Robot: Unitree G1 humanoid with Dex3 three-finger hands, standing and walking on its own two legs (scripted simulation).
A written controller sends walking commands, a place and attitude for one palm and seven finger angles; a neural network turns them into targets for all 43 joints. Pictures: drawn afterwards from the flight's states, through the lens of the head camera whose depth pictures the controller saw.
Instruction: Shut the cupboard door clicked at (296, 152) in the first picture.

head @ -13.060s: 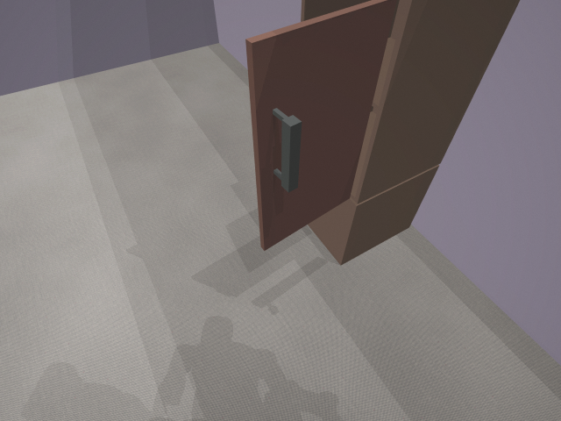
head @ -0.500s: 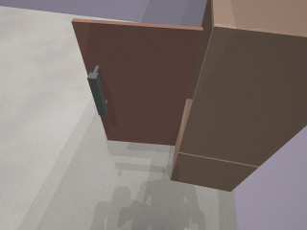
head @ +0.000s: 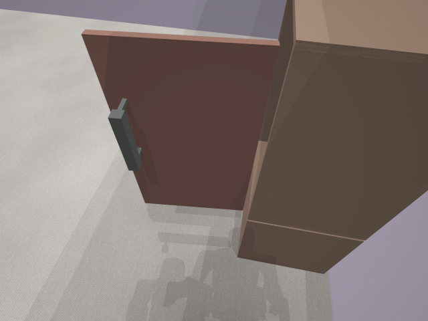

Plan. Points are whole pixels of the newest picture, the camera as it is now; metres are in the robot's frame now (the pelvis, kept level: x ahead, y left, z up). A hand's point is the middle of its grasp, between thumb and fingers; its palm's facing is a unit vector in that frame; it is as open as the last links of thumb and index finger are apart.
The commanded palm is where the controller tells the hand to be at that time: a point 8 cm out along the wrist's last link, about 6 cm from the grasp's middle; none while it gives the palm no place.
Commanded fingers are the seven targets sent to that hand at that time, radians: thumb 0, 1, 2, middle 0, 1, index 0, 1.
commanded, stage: come to a stop and stand still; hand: left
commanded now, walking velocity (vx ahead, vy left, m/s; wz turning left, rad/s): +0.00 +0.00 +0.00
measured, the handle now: (129, 136) +0.49 +0.23 +0.03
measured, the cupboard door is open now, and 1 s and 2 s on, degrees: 96 96 96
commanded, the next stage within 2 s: look again from close up in 0.44 s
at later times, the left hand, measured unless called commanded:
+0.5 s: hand out of the picture +0.01 +0.16 -0.15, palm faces -0.01 -0.97 -0.24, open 7.3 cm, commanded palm none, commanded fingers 0.00 0.90 0.90 -0.20 -0.30 -0.20 -0.30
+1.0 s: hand out of the picture +0.01 +0.16 -0.16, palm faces -0.01 -0.98 -0.20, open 7.3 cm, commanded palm none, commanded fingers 0.00 0.90 0.90 -0.20 -0.30 -0.20 -0.30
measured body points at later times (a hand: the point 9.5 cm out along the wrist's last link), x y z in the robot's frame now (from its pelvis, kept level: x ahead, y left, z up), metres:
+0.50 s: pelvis -0.02 -0.02 +0.01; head -0.02 -0.04 +0.46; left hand +0.01 +0.22 -0.13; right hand +0.01 -0.25 -0.15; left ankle -0.02 +0.10 -0.73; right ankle -0.02 -0.11 -0.73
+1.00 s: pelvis +0.01 -0.01 +0.01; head +0.02 -0.02 +0.46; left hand +0.01 +0.21 -0.14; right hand +0.00 -0.23 -0.15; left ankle -0.02 +0.10 -0.73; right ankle -0.02 -0.11 -0.73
